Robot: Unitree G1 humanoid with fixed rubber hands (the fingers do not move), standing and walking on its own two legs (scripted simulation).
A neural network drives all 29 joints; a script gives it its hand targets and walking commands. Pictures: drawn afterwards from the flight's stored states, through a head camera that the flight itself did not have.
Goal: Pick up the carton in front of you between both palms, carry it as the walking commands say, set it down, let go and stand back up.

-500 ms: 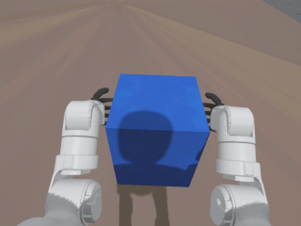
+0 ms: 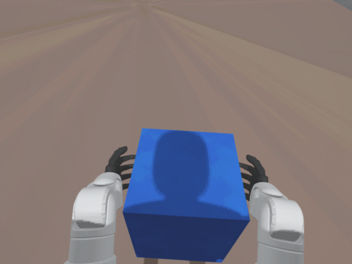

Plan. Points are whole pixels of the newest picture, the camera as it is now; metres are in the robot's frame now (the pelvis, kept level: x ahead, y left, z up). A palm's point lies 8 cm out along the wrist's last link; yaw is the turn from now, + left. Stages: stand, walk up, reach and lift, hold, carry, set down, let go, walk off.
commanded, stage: carry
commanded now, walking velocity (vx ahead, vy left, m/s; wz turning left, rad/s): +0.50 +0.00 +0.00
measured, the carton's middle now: (183, 197) +0.29 +0.00 +0.00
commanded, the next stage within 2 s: none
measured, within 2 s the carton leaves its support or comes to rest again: neither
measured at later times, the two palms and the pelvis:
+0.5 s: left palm (132, 97) +0.58 +0.17 +0.07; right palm (228, 108) +0.54 -0.12 +0.07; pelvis +0.30 +0.05 +0.01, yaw -4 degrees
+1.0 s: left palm (158, 49) +0.89 +0.12 +0.09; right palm (230, 54) +0.89 -0.18 +0.08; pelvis +0.63 -0.03 +0.01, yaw +0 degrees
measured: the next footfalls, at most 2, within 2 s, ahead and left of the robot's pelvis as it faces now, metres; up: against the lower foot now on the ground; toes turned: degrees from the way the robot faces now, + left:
left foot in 0.30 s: +0.37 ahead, +0.14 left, +0.00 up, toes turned +10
right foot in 0.78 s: +0.67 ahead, -0.11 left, +0.00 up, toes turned -15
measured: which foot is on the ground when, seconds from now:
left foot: up 0.00-0.28, down 0.30-0.82, up 0.84-1.00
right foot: down 0.00-0.30, up 0.32-0.76, down 0.78-1.00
